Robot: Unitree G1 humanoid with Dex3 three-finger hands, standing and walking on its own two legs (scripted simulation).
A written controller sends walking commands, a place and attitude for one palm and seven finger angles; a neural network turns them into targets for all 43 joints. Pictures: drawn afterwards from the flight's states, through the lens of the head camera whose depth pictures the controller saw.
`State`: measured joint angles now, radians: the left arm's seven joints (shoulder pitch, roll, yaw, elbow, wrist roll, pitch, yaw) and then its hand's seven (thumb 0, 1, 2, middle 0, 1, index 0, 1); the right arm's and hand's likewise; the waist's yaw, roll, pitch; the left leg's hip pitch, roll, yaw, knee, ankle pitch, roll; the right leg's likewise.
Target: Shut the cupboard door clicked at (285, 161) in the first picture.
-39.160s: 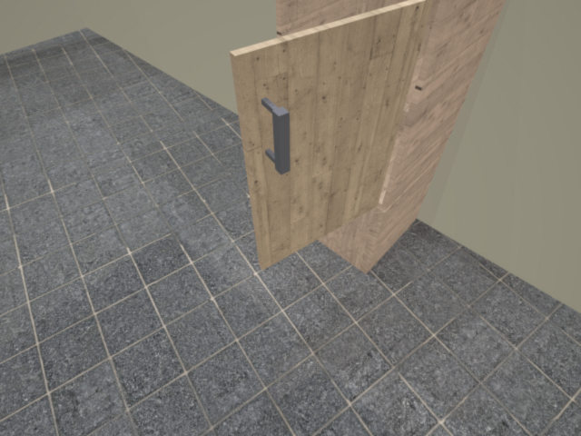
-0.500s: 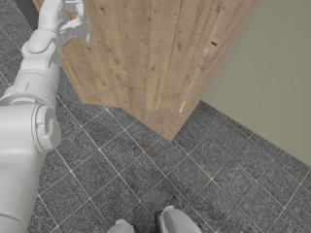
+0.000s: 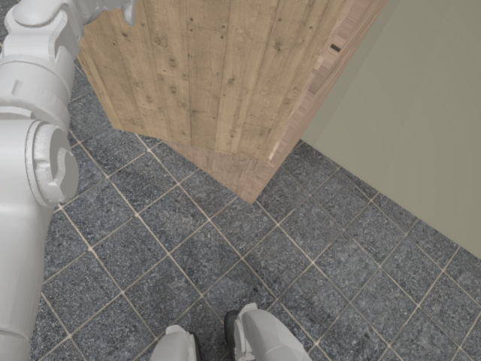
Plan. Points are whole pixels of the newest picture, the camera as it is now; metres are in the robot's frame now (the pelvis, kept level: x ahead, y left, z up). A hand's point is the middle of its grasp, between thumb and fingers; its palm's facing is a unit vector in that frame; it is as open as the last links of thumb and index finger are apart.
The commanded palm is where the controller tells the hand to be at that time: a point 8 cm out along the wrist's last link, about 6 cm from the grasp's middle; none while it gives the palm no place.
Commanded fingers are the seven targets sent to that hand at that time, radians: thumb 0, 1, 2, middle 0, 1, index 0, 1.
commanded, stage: pull the fist back off the door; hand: left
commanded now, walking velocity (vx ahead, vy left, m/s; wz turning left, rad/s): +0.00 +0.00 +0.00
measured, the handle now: out of the picture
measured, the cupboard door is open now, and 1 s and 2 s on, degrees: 25 20 20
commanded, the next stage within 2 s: draw the hand back to the body in 0.86 s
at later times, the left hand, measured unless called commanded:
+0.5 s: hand out of the picture +0.59 +0.03 +0.16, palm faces +0.07 -1.00 +0.00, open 3.1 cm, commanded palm +0.55 +0.07 +0.16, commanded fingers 0.00 0.90 0.90 -1.30 -1.50 -1.30 -1.50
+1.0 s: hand (149, 36) +0.52 +0.02 +0.16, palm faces +0.04 -1.00 -0.02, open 3.1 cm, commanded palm +0.49 +0.08 +0.16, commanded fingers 0.00 0.90 0.90 -1.30 -1.50 -1.30 -1.50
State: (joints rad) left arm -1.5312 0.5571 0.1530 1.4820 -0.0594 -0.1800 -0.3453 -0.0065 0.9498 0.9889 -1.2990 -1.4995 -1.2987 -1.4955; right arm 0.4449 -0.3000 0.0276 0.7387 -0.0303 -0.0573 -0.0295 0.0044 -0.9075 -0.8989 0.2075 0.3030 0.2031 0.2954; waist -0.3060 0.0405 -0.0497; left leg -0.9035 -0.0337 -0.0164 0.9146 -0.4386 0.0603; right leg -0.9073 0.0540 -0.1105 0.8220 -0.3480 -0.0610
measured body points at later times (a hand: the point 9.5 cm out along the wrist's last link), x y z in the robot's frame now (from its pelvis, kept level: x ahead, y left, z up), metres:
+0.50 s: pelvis +0.01 -0.01 +0.02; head +0.14 -0.02 +0.45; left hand +0.58 +0.09 +0.16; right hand -0.09 -0.24 -0.09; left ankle -0.02 +0.08 -0.69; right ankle +0.01 -0.09 -0.69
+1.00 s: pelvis +0.00 -0.01 +0.02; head +0.08 -0.01 +0.47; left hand +0.51 +0.08 +0.16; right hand +0.02 -0.26 -0.10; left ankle -0.02 +0.08 -0.69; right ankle +0.01 -0.09 -0.69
